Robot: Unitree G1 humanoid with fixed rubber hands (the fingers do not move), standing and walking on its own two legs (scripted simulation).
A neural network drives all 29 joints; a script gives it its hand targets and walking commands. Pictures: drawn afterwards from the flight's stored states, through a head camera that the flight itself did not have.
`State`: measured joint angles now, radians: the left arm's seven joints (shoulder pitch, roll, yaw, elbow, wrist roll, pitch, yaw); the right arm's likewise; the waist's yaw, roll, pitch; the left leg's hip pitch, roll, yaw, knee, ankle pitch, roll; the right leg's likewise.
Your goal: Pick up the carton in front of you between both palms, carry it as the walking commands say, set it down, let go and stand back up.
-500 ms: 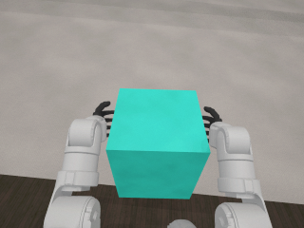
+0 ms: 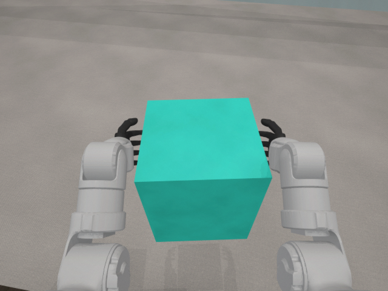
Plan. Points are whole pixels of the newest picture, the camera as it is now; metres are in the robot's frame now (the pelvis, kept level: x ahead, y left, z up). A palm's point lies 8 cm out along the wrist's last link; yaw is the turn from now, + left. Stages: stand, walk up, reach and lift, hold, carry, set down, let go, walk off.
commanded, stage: carry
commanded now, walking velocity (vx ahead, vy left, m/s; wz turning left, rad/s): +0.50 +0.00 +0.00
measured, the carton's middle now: (200, 173) +0.35 +0.00 +0.05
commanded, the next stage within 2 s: none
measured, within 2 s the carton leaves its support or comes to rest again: neither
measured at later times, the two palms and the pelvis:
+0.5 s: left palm (145, 80) +0.67 +0.17 +0.08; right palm (246, 85) +0.65 -0.13 +0.08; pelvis +0.31 +0.03 -0.02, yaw -2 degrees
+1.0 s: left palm (170, 27) +0.93 +0.12 +0.13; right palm (254, 31) +0.93 -0.18 +0.12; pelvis +0.59 -0.03 -0.01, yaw +1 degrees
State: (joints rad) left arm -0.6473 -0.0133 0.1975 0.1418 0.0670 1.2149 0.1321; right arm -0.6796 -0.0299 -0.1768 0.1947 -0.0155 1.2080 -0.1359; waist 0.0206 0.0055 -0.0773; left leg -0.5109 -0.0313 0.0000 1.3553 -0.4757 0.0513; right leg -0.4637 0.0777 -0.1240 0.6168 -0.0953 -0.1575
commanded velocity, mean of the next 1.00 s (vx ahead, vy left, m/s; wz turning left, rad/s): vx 0.50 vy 0.00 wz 0.00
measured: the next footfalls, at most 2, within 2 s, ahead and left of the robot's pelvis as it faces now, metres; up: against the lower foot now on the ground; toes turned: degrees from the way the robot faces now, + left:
left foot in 0.40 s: +0.44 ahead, +0.08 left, -0.01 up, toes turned +3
right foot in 0.92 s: +0.69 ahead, -0.12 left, -0.01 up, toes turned -8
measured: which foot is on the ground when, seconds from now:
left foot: up 0.00-0.38, down 0.40-0.94, up 0.96-1.00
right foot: down 0.00-0.42, up 0.44-0.90, down 0.92-1.00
